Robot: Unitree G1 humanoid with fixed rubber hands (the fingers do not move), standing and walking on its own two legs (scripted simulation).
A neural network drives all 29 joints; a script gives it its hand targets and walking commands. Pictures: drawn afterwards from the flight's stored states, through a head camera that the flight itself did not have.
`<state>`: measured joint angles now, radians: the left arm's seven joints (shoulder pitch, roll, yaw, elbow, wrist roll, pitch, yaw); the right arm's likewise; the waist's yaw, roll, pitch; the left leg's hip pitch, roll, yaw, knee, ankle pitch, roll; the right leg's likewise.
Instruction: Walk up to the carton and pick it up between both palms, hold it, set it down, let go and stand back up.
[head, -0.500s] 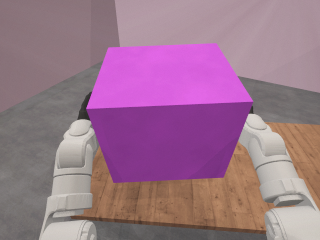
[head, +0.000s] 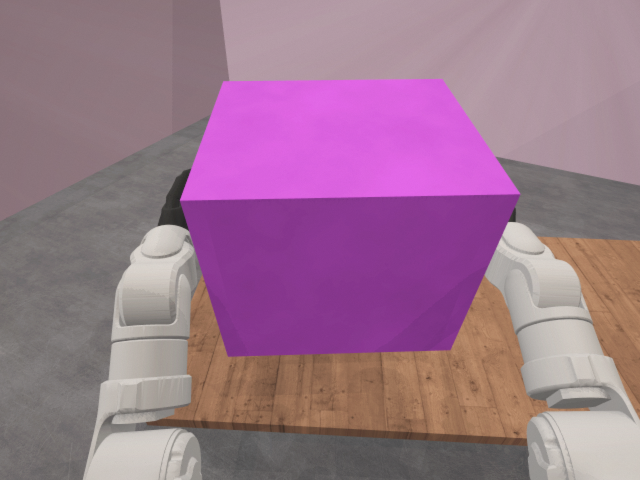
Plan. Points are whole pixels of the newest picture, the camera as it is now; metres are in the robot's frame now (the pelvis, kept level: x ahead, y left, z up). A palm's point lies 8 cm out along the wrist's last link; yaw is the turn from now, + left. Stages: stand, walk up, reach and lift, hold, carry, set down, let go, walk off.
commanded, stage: hold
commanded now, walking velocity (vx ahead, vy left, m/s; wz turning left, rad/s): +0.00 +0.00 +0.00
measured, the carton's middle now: (336, 215) +0.40 -0.03 +0.19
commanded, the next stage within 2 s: set down in 0.54 s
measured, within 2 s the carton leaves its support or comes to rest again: neither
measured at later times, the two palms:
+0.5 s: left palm (177, 228) +0.39 +0.16 +0.19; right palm (473, 216) +0.39 -0.21 +0.19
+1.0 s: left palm (178, 248) +0.37 +0.16 +0.18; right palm (478, 251) +0.36 -0.21 +0.16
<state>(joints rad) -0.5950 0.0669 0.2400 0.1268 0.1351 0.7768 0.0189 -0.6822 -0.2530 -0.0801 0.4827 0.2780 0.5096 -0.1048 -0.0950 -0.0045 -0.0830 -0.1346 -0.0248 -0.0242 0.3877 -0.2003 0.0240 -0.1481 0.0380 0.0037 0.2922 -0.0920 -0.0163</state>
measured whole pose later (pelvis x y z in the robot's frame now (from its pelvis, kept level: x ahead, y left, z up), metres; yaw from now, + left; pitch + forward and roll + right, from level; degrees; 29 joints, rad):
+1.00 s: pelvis +0.02 +0.00 +0.00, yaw +0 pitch -7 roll -1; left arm -0.53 -0.02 0.34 0.22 0.24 0.65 -0.04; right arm -0.61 -0.17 -0.13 0.60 0.12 0.36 -0.03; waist -0.08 0.01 -0.04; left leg -0.02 -0.03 -0.02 0.36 -0.22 0.04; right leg -0.05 0.03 0.01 0.30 -0.13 -0.01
